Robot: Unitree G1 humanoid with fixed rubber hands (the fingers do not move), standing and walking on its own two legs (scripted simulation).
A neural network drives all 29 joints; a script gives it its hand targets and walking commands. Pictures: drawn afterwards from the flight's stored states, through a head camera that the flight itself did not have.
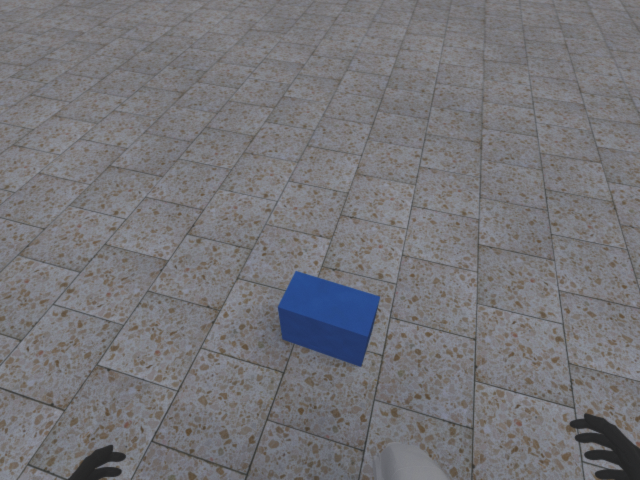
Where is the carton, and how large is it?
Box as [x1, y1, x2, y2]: [278, 271, 379, 366]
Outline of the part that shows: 296,271 278,306 282,338 360,366 371,332 379,296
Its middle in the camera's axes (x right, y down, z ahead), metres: +0.03 +0.26 +1.26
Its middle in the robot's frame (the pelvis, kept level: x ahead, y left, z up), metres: +0.67 -0.03 -0.65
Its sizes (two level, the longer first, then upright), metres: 0.283 0.144 0.217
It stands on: the floor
